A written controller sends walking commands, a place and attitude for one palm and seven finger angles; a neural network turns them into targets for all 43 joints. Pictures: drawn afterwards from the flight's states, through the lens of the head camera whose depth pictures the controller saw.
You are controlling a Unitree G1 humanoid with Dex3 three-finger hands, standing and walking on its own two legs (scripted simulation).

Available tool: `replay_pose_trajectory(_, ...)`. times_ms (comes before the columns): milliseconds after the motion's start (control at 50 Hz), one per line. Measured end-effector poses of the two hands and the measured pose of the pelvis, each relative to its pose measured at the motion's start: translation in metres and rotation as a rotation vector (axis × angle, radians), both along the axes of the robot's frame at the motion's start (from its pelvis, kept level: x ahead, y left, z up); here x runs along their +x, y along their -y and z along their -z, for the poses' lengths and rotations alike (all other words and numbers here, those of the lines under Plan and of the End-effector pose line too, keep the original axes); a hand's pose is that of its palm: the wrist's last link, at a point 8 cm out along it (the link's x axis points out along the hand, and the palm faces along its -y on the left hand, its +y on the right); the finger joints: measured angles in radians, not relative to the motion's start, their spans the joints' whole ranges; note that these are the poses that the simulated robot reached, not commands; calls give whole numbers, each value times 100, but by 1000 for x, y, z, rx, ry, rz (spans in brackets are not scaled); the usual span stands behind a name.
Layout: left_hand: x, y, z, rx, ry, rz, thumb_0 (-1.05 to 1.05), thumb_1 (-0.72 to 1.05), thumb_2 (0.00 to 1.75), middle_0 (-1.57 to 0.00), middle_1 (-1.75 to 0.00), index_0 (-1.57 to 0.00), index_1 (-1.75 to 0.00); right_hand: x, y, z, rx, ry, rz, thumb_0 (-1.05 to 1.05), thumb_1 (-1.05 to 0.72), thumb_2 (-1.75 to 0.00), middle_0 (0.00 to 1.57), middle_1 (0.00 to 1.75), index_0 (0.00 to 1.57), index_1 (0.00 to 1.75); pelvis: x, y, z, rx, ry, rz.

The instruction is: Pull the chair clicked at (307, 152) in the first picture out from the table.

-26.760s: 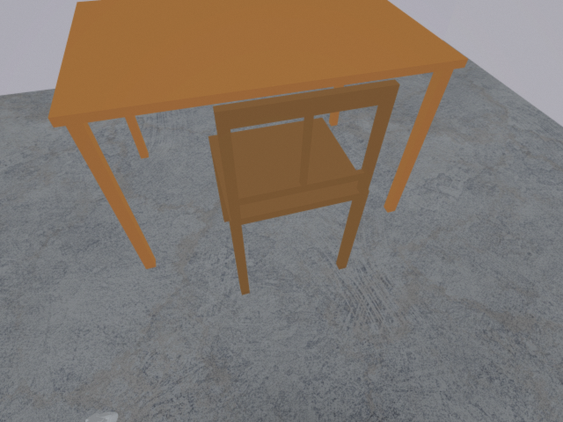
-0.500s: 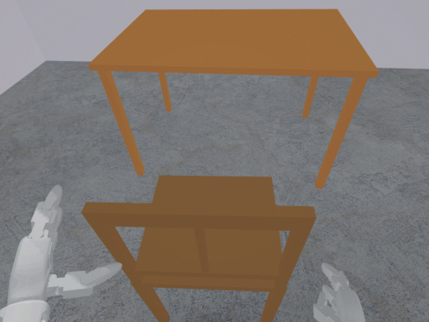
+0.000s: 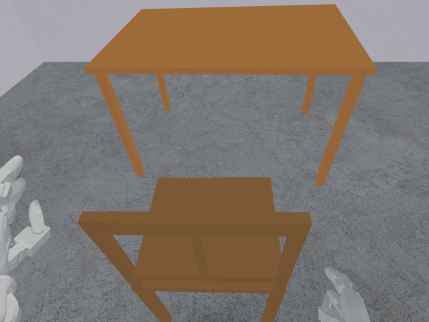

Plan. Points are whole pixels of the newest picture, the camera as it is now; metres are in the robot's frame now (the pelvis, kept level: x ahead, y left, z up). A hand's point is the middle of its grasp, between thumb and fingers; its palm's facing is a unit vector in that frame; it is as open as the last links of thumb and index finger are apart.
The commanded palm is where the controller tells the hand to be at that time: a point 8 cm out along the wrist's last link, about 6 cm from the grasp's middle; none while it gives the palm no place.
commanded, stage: draw the hand back to the body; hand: left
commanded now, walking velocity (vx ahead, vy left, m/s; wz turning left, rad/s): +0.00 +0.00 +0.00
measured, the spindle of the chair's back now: (200, 254) +0.29 +0.08 -0.11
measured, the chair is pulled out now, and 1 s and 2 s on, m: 0.55 0.55 0.55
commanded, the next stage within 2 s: step back with the hand held close in 0.20 s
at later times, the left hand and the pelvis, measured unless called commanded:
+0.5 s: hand (44, 237) +0.19 +0.27 +0.15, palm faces +0.42 -0.78 -0.45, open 7.4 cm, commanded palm +0.12 +0.30 +0.18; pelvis -0.02 +0.00 +0.00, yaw -1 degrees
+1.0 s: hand (11, 286) +0.12 +0.27 +0.15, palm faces +0.42 -0.79 -0.45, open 7.4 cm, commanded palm +0.06 +0.31 +0.18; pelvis -0.08 +0.01 -0.01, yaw -1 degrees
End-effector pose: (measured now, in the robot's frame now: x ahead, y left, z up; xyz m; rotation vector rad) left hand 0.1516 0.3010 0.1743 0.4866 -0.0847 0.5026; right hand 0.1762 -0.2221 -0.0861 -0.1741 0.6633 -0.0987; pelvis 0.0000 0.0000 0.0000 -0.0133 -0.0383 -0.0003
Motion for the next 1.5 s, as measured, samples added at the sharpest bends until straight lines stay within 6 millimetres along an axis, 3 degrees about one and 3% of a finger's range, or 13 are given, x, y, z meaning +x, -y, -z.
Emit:
replay_pose_trajectory(80,0,7,10,-27,-39,27,1,86,89,-20,-30,-20,-29,-3,4,-2,-12,-2,7,1,-91,-90,20,30,20,30,0,0,0,0,-1,4)
replay_pose_trajectory(160,-4,10,2,-4,-19,47,1,88,89,-21,-30,-21,-30,-4,4,-4,-16,9,10,1,-91,-90,20,30,20,30,0,0,-1,-1,5,4)
replay_pose_trajectory(260,-8,4,-11,32,31,28,1,89,90,-21,-30,-21,-30,-3,-1,-5,-2,23,9,1,-91,-90,20,30,20,30,-3,0,-1,-1,14,3)
replay_pose_trajectory(380,-10,-3,-5,8,32,10,1,89,90,-21,-30,-21,-30,-7,-6,-5,10,17,-6,1,-91,-90,20,30,20,30,-11,0,-1,-2,10,5)
replay_pose_trajectory(580,-10,7,8,43,-66,131,1,89,90,-21,-30,-21,-30,-41,6,-1,-32,-77,77,1,-91,-90,20,30,20,30,-31,-10,-1,10,-40,29)
replay_pose_trajectory(740,-31,-6,-4,112,-26,132,1,89,90,-21,-30,-21,-30,-70,8,1,-45,-107,135,1,-91,-90,20,30,20,30,-48,-13,2,14,-45,25)
replay_pose_trajectory(960,-68,-6,8,49,34,98,1,89,90,-21,-30,-21,-30,-97,3,-4,-68,-65,97,1,-91,-90,20,30,20,30,-78,-13,7,2,-44,19)
replay_pose_trajectory(1120,-82,-14,0,93,93,99,1,89,90,-21,-30,-21,-30,-117,1,-5,-94,-64,81,1,-91,-90,20,30,21,30,-93,-15,10,-12,-53,9)
replay_pose_trajectory(1500,-80,-14,2,116,130,148,1,89,90,-21,-30,-21,-30,-125,1,2,-117,-96,80,1,-91,-90,20,30,21,30,-100,-19,17,-14,-82,8)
